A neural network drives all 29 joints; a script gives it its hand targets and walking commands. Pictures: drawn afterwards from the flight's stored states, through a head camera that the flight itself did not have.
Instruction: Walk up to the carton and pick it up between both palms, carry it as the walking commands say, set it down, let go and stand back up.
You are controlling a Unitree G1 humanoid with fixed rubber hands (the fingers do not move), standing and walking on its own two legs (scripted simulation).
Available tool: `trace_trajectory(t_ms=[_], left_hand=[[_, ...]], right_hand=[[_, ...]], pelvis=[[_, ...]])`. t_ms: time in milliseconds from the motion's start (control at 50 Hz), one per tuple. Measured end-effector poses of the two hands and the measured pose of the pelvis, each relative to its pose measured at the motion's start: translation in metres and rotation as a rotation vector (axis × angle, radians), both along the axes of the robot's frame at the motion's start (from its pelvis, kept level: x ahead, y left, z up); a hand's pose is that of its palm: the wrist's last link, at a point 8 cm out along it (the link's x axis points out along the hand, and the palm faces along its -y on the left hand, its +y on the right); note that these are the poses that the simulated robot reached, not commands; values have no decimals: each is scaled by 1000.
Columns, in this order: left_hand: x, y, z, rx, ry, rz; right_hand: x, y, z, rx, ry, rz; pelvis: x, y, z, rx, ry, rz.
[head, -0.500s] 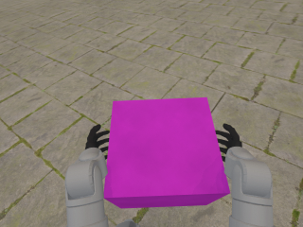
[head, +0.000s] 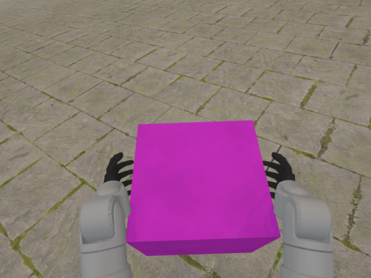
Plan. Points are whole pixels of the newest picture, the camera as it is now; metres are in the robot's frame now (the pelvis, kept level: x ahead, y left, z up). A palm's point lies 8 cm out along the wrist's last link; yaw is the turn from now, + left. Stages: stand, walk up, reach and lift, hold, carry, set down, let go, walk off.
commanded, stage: carry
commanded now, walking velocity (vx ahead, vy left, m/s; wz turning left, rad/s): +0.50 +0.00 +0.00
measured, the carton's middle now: (197, 191) +0.32 +0.01 +0.02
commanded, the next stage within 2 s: none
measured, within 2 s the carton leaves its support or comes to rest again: neither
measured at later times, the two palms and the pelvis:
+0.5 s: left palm (118, 113) +0.55 +0.23 +0.09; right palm (232, 103) +0.56 -0.10 +0.09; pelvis +0.28 +0.05 +0.00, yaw +2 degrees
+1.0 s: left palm (142, 69) +0.79 +0.20 +0.09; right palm (232, 69) +0.79 -0.13 +0.07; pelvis +0.51 +0.02 +0.00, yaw +1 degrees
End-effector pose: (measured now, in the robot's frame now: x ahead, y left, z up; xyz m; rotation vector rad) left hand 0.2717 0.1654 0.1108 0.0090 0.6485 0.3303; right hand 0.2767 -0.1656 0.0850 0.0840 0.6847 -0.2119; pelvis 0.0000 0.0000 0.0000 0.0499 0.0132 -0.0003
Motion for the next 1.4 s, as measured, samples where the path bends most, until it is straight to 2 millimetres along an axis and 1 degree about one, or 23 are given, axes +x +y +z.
trace_trajectory(t_ms=[80, 160, 240, 340, 400, 460, 520, 580, 660, 740, 800, 860, 900, 940, 980, 1060, 1100, 1160, 1240, 1340, 1400], left_hand=[[36, -1, 0, -6, 43, 20], [70, 3, -1, -7, 70, 32], [109, 9, 3, -10, 65, 33], [168, 24, 4, -24, 32, 30], [209, 38, -2, -39, 14, 28], [252, 55, -16, -61, 3, 26], [286, 69, -27, -71, 52, 18], [315, 75, -33, -81, 95, 8], [352, 76, -37, -87, 122, 2], [392, 70, -34, -79, 109, 0], [427, 62, -27, -68, 75, 0], [465, 49, -20, -51, 27, 0], [489, 41, -13, -30, 19, -6], [507, 36, -11, -16, 33, -3], [518, 33, -14, -9, 59, 3], [525, 35, -31, -13, 119, 9], [528, 37, -37, -22, 137, 5], [534, 38, -41, -44, 138, 5], [545, 33, -37, -54, 108, -5], [560, 18, -25, -32, 77, -13], [564, 8, -21, -23, 72, -16]], right_hand=[[42, -1, 2, -6, 43, 18], [79, 3, 1, -7, 70, 30], [118, 9, 6, -11, 65, 31], [177, 24, 12, -25, 31, 28], [218, 37, 11, -39, 14, 26], [261, 54, 5, -61, 4, 24], [293, 68, 0, -74, 53, 18], [320, 74, -4, -83, 97, 16], [355, 75, -5, -91, 124, 11], [395, 69, -3, -86, 111, 9], [429, 61, -1, -75, 77, 8], [468, 48, 1, -58, 29, 8], [489, 40, 0, -40, 22, 0], [504, 35, -5, -35, 38, 4], [515, 34, -11, -34, 64, 12], [523, 36, -27, -38, 125, 18], [524, 37, -31, -47, 144, 14], [529, 38, -26, -68, 146, 10], [539, 33, -17, -78, 116, -5], [552, 18, -12, -56, 87, -14], [555, 8, -12, -46, 82, -18]], pelvis=[[37, -6, 11, 2, 25, 21], [72, -6, 18, 2, 24, 32], [112, 0, 21, -1, 11, 32], [172, 14, 15, -16, 4, 32], [214, 27, 6, -31, 12, 32], [258, 42, -6, -44, 17, 31], [289, 51, -2, -50, 28, 28], [315, 56, 5, -59, 24, 20], [351, 58, 11, -64, 4, 16], [392, 54, 10, -58, -24, 13], [428, 47, 5, -47, -38, 13], [469, 35, -4, -31, -35, 13], [490, 31, -3, -47, -14, 6], [501, 27, 0, -42, 4, 8], [507, 25, 3, -36, 20, 14], [513, 25, 4, -40, 28, 18], [515, 27, 4, -48, 24, 14], [520, 27, 4, -48, 32, 15], [530, 23, 4, -45, 33, 15], [545, 10, 3, -42, 46, 8], [548, 2, 4, -36, 46, 4]])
